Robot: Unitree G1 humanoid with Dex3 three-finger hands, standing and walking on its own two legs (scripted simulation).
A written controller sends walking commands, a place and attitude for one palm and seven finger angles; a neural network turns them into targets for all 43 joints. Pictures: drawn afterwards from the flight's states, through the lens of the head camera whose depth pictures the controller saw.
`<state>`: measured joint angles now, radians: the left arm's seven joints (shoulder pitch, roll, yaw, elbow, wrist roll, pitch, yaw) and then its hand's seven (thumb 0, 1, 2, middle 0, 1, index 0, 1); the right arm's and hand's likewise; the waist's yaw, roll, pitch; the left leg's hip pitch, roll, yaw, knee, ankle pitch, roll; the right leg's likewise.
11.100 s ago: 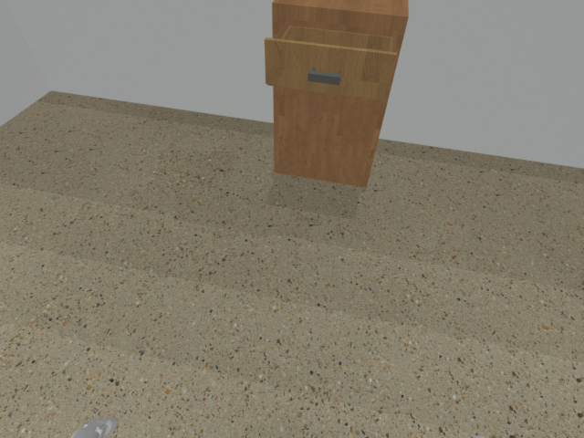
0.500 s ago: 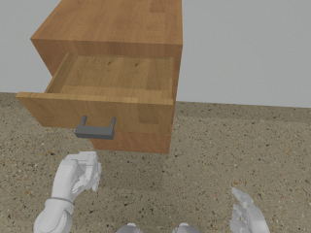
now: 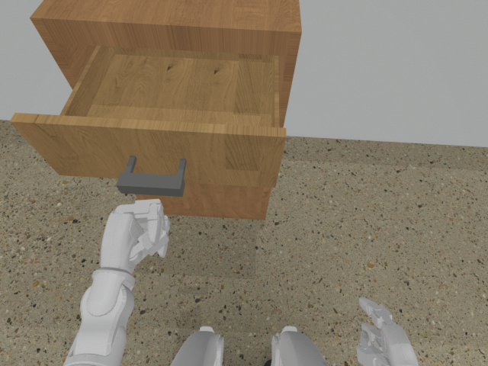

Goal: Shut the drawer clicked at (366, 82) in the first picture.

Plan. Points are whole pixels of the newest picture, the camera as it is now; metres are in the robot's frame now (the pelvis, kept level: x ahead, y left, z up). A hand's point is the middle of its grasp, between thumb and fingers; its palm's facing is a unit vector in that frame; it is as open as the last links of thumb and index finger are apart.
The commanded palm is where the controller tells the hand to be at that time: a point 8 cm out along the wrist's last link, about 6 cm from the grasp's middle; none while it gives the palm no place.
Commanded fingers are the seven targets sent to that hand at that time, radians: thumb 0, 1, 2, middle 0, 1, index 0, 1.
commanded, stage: bring the fist close to the handle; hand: left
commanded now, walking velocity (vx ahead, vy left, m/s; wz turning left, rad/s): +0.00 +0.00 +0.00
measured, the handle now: (154, 173) +0.43 +0.18 +0.01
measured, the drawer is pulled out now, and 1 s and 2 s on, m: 0.21 0.20 0.07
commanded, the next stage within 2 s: push the drawer shut in 0.54 s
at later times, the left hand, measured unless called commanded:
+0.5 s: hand (174, 235) +0.32 +0.13 +0.01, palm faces -0.08 -1.00 -0.02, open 3.3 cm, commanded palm +0.30 +0.18 +0.02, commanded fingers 0.00 0.90 0.90 -1.40 -1.60 -1.40 -1.60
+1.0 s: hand (173, 212) +0.36 +0.13 +0.01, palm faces -0.05 -1.00 -0.04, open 3.2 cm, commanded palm +0.35 +0.19 +0.02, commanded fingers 0.00 0.90 0.90 -1.40 -1.60 -1.40 -1.60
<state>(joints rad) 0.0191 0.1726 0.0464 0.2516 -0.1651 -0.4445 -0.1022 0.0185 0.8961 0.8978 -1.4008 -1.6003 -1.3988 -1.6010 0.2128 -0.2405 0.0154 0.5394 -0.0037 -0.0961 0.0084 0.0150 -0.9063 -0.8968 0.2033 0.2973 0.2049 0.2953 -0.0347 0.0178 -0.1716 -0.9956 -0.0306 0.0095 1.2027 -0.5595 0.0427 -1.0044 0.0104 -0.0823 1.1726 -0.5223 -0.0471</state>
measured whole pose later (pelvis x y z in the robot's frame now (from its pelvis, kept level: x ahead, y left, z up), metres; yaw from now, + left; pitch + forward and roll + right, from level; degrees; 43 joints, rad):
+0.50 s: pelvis +0.00 +0.01 -0.01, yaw -1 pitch +22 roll -2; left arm -0.06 0.16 0.00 0.33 -0.13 -0.40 -0.05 0.02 0.90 0.90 -1.40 -1.60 -1.40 -1.60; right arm 0.23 -0.24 0.02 0.52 0.00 0.01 0.03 0.01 -0.91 -0.90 0.20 0.30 0.21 0.30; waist -0.04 0.03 -0.18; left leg -1.05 -0.03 0.02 1.25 -0.57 0.06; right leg -1.06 0.01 -0.08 1.20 -0.52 -0.03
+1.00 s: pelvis -0.01 -0.01 -0.01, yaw +0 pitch +23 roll -1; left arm -0.22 0.21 0.08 0.48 -0.15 -0.46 -0.09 0.01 0.86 0.91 -1.40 -1.60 -1.40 -1.60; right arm 0.20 -0.25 0.02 0.56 0.00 -0.01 0.00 0.01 -0.91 -0.90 0.20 0.30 0.20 0.30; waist -0.05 0.02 -0.17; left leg -1.09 -0.02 0.00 1.27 -0.57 0.03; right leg -1.09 0.02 -0.10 1.23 -0.53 -0.06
